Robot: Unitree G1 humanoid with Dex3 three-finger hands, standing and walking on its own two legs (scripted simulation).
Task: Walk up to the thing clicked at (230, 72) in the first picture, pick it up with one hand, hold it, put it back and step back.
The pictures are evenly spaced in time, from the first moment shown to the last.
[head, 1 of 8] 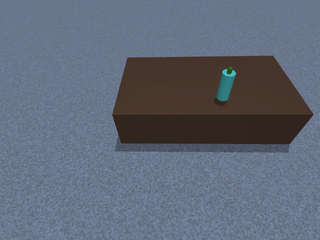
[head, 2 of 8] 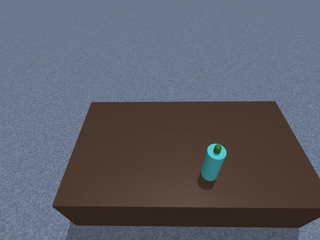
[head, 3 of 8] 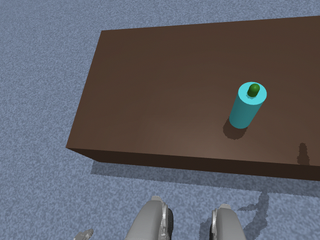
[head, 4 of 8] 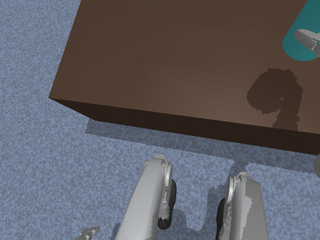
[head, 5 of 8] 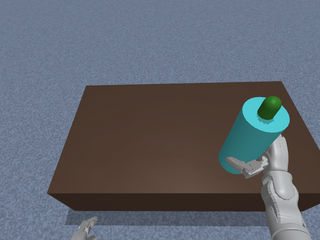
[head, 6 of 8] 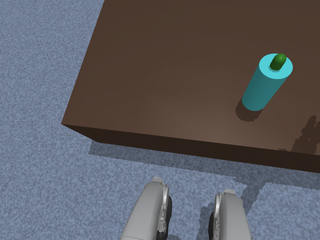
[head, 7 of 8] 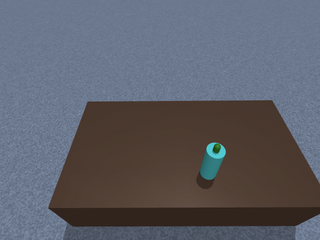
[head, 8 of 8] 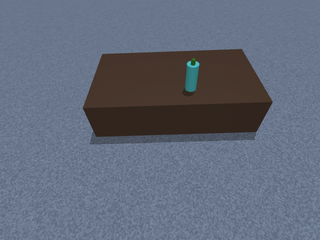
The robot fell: no
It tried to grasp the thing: yes
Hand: right
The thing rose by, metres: 0.39
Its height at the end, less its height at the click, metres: +0.00
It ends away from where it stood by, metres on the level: 0.01
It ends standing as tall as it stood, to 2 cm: yes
